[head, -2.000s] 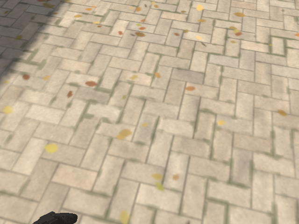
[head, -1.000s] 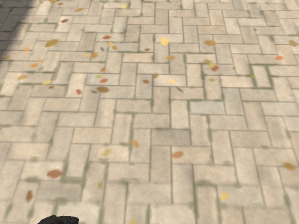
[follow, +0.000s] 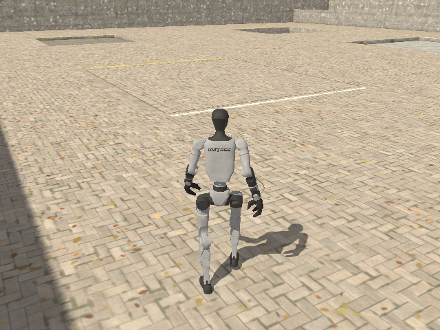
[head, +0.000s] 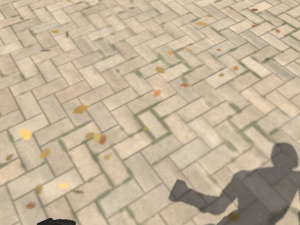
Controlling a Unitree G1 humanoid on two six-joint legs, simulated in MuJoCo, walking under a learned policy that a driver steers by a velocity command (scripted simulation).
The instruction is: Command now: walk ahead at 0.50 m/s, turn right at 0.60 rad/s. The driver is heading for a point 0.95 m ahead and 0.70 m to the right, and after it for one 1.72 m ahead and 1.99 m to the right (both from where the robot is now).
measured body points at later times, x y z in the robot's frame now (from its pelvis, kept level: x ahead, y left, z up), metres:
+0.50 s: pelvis +0.27 -0.05 +0.00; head +0.30 -0.07 +0.45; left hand +0.34 +0.23 -0.12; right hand +0.41 -0.34 -0.09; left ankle +0.47 +0.06 -0.69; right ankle +0.17 -0.09 -0.74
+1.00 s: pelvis +0.53 -0.12 +0.01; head +0.56 -0.14 +0.45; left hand +0.83 -0.04 -0.09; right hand +0.37 -0.34 -0.12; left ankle +0.51 +0.01 -0.74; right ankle +0.58 -0.30 -0.69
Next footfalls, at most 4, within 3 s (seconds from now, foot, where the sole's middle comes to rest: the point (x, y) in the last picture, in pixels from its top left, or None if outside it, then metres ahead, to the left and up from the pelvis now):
0.08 right None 0.20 -0.10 -0.77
0.62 left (148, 203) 0.55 0.00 -0.77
1.12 right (217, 176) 0.66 -0.34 -0.77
1.66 left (198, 145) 0.83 -0.28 -0.77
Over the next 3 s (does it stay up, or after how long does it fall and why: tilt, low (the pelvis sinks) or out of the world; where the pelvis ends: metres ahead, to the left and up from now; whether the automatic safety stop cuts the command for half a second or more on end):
stays up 0.98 -0.61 -0.01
